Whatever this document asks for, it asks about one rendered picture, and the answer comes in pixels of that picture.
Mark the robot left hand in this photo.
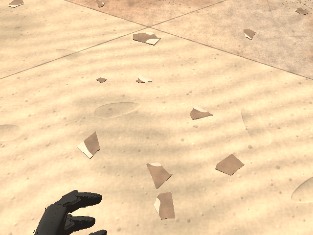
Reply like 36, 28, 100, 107
33, 190, 108, 235

